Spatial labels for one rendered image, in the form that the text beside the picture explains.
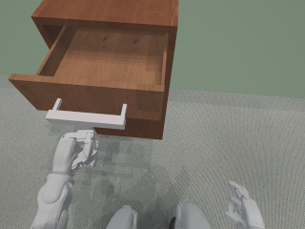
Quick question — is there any robot thigh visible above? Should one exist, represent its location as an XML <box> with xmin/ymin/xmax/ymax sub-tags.
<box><xmin>175</xmin><ymin>202</ymin><xmax>212</xmax><ymax>229</ymax></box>
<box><xmin>106</xmin><ymin>208</ymin><xmax>138</xmax><ymax>229</ymax></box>

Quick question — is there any cabinet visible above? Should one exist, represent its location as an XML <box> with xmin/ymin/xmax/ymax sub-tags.
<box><xmin>31</xmin><ymin>0</ymin><xmax>179</xmax><ymax>140</ymax></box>

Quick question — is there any robot left thigh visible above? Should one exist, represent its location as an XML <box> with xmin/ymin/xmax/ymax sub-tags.
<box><xmin>106</xmin><ymin>208</ymin><xmax>138</xmax><ymax>229</ymax></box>

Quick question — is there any right robot hand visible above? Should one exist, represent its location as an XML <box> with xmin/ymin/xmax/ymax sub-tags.
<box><xmin>225</xmin><ymin>180</ymin><xmax>266</xmax><ymax>229</ymax></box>

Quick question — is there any left robot hand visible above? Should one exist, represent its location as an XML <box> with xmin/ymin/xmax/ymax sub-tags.
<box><xmin>52</xmin><ymin>130</ymin><xmax>100</xmax><ymax>177</ymax></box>

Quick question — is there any handle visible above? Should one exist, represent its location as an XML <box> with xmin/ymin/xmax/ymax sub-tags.
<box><xmin>45</xmin><ymin>98</ymin><xmax>128</xmax><ymax>130</ymax></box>

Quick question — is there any robot right thigh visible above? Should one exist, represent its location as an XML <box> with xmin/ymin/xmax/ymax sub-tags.
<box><xmin>175</xmin><ymin>202</ymin><xmax>212</xmax><ymax>229</ymax></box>

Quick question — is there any drawer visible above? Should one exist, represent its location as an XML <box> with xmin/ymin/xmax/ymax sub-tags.
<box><xmin>8</xmin><ymin>26</ymin><xmax>169</xmax><ymax>121</ymax></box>

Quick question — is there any left robot forearm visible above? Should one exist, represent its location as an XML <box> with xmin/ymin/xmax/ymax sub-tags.
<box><xmin>30</xmin><ymin>173</ymin><xmax>74</xmax><ymax>229</ymax></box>

